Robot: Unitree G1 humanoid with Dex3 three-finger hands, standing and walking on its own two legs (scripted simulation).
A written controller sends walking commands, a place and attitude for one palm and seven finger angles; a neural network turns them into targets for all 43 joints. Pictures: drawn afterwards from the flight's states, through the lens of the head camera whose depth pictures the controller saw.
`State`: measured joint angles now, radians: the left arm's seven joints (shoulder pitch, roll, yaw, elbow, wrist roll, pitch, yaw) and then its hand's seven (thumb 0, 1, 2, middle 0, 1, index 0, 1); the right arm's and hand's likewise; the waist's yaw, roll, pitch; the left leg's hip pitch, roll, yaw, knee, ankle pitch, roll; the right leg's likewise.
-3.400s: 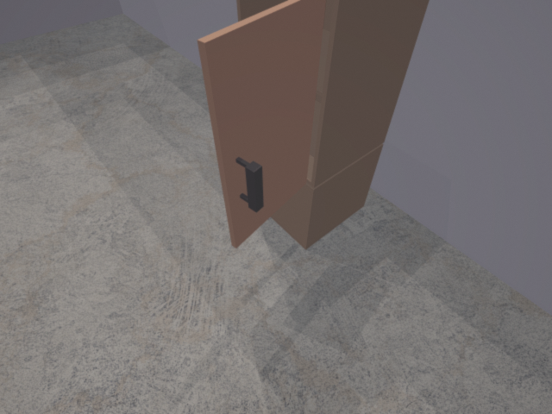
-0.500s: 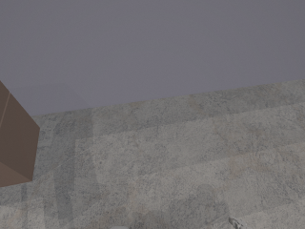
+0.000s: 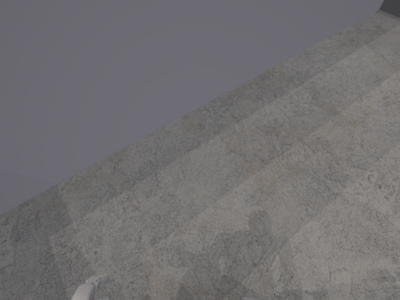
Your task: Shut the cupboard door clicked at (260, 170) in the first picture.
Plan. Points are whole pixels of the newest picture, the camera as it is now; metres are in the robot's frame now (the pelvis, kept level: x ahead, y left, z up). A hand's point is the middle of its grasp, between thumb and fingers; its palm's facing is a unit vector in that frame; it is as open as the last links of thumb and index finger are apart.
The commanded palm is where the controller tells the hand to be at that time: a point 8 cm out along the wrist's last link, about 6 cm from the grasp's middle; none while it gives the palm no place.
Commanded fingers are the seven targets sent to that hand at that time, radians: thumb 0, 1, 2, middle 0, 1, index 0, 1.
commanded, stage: walk around to get in front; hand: left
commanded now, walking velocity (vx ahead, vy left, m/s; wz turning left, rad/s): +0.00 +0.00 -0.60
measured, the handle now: out of the picture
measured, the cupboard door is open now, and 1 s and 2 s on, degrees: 100 100 100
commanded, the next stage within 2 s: walk to a spot facing it in 1.84 s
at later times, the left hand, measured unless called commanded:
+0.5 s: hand out of the picture +0.14 +0.19 -0.17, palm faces -0.17 -0.97 -0.19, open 7.4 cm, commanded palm none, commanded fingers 0.00 0.90 0.90 -0.20 -0.30 -0.20 -0.30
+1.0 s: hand (211, 211) +0.33 +0.00 -0.14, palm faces -0.62 -0.75 -0.23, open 7.4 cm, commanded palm none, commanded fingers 0.00 0.90 0.90 -0.20 -0.30 -0.20 -0.30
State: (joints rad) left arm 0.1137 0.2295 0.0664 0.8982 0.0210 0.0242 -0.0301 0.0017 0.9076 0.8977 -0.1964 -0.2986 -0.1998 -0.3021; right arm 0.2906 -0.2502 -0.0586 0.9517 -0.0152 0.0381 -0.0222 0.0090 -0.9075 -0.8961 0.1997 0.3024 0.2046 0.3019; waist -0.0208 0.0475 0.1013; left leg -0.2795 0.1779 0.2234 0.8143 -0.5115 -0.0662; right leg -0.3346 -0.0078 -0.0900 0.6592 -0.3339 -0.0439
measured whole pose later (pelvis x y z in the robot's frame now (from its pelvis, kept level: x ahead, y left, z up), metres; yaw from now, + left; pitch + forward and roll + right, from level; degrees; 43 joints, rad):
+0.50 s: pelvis +0.04 +0.01 +0.01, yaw -15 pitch +3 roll -1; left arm 0.23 0.22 0.08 0.93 0.01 0.05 0.00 0.00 0.90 0.90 -0.20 -0.30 -0.21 -0.30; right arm 0.11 -0.19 -0.04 0.86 0.00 0.01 -0.03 0.01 -0.91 -0.90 0.20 0.30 0.20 0.30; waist 0.03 -0.04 0.07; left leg -0.33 0.02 0.01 0.57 -0.29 -0.03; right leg -0.32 0.11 0.14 0.62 -0.36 -0.02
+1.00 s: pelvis +0.09 -0.07 +0.00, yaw -36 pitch +1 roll +1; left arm 0.05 0.23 0.06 0.89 0.03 0.00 -0.07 0.00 0.91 0.90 -0.20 -0.30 -0.20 -0.30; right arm 0.46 -0.25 -0.04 1.02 -0.03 0.00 -0.01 0.01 -0.91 -0.90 0.20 0.30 0.20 0.30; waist -0.06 0.03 0.08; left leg -0.11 0.20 0.30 0.69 -0.50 -0.08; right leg -0.40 -0.03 -0.13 0.68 -0.28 -0.05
